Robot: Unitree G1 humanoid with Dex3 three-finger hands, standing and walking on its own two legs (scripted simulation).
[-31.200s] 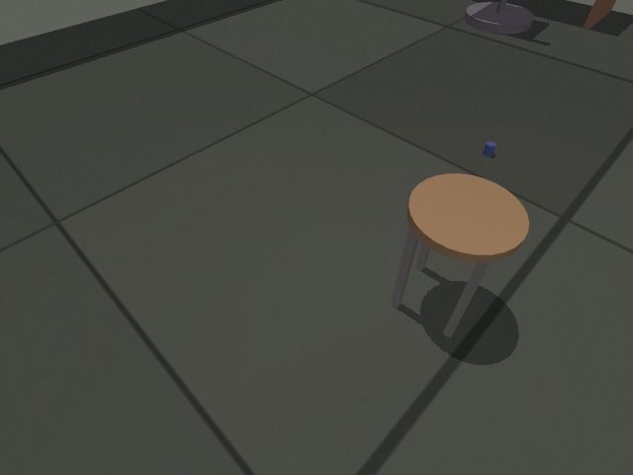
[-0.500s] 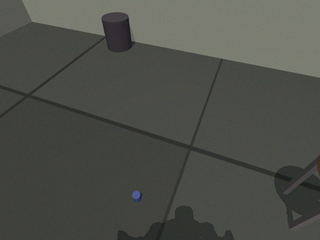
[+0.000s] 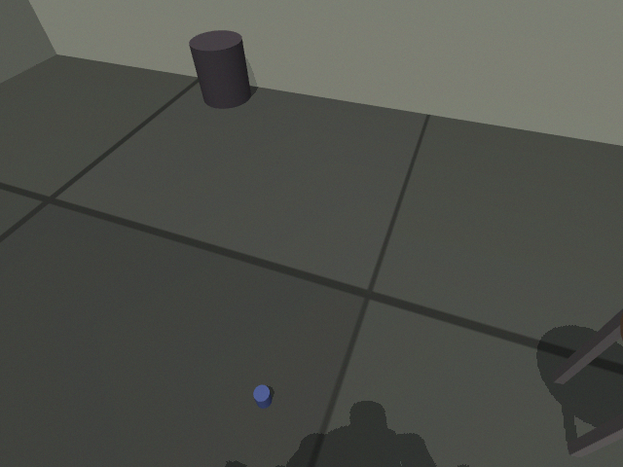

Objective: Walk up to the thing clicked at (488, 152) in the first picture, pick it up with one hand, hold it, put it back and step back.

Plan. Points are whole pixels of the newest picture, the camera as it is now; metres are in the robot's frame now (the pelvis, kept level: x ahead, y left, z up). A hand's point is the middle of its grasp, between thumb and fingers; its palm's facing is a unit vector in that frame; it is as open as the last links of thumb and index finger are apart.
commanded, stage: walk up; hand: left
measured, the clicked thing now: (262, 396) +0.47 +0.20 -0.74
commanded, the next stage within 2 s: stand in 1.20 s
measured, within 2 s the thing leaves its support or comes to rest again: neither
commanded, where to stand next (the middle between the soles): +0.06 +0.01 m, yaw -2 degrees
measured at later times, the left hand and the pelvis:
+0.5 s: hand out of the picture +0.13 +0.26 -0.14, palm faces +0.04 -0.94 -0.33, open 7.4 cm; pelvis +0.01 +0.01 +0.01, yaw +1 degrees
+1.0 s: hand out of the picture +0.04 +0.29 -0.15, palm faces +0.02 -0.95 -0.33, open 7.4 cm; pelvis +0.00 +0.03 +0.01, yaw +1 degrees
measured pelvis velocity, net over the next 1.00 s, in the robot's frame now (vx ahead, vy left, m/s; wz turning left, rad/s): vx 0.00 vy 0.03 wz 0.02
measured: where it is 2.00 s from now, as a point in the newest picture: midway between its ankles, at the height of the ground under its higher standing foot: outside the picture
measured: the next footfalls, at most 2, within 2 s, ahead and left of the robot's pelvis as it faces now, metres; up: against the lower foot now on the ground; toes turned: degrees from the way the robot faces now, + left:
none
